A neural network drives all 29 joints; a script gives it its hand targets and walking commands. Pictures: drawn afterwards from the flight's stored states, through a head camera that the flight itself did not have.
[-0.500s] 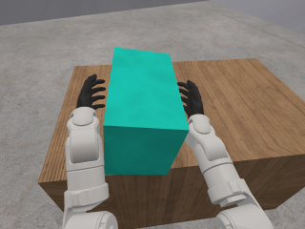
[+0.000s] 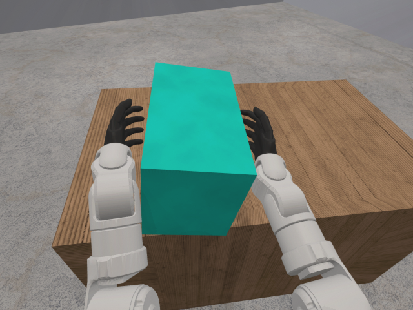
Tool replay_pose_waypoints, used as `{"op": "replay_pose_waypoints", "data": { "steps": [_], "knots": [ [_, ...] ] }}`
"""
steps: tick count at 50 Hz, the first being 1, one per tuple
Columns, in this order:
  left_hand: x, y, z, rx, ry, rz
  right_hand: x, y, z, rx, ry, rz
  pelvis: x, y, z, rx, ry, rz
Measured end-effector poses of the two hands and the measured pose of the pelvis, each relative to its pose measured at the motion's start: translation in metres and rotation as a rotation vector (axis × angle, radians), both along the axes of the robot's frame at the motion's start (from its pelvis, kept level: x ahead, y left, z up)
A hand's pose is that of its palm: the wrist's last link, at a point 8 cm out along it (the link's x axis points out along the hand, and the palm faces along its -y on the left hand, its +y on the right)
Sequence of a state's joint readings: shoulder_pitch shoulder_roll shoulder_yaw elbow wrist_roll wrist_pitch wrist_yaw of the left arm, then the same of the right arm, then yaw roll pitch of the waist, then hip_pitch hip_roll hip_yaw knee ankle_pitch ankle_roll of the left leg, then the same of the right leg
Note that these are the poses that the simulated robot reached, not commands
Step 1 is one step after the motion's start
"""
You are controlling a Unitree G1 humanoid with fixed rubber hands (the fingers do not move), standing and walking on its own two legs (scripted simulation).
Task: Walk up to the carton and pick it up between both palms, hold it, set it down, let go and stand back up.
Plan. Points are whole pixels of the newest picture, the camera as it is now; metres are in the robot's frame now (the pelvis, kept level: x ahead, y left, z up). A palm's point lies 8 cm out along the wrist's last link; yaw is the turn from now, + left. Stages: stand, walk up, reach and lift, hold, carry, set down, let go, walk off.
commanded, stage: hold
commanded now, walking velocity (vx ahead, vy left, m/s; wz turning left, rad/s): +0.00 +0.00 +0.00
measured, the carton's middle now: (189, 146) +0.43 +0.00 +0.12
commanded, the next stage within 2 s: none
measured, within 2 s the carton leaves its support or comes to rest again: neither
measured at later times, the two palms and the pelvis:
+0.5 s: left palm (118, 142) +0.37 +0.12 +0.19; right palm (264, 148) +0.36 -0.13 +0.16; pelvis +0.00 +0.00 +0.00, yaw +0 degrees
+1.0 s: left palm (117, 141) +0.37 +0.12 +0.20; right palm (264, 147) +0.36 -0.13 +0.16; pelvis +0.01 +0.00 +0.00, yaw +0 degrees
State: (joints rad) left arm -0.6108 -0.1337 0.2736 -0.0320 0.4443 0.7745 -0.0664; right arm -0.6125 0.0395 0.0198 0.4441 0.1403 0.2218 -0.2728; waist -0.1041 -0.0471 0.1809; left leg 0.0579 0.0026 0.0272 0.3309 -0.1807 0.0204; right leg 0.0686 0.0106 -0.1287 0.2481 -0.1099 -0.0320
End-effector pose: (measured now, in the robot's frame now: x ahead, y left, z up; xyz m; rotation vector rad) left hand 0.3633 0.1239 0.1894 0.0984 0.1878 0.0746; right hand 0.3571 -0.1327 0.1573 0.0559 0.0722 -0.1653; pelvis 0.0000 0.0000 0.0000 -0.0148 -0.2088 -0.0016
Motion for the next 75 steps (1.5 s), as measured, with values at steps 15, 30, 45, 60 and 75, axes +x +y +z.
{"op": "replay_pose_waypoints", "data": {
  "steps": [15,30,45,60,75],
  "knots": [
    [0.002,0.001,-0.007,0.011,0.043,0.002,0.001,0.001,-0.011,0.011,0.044,0.0,0.004,0.001,0.0,0.0,-0.012,0.002],
    [0.005,0.0,-0.001,-0.003,0.029,0.005,0.005,0.0,-0.002,-0.002,0.03,-0.004,0.003,0.0,0.0,0.002,-0.011,0.002],
    [0.004,-0.002,0.004,0.0,-0.009,-0.001,0.004,-0.003,0.003,0.005,-0.009,-0.005,0.008,-0.001,0.0,0.0,-0.005,0.008],
    [0.002,0.0,-0.002,0.003,0.014,0.004,0.002,0.0,-0.005,0.015,0.014,-0.005,0.005,-0.001,0.0,0.001,-0.007,0.005],
    [0.006,-0.003,-0.002,0.011,0.022,0.001,0.005,-0.003,-0.004,0.01,0.02,-0.008,0.003,-0.001,0.0,0.002,0.006,0.004]
  ]
}}
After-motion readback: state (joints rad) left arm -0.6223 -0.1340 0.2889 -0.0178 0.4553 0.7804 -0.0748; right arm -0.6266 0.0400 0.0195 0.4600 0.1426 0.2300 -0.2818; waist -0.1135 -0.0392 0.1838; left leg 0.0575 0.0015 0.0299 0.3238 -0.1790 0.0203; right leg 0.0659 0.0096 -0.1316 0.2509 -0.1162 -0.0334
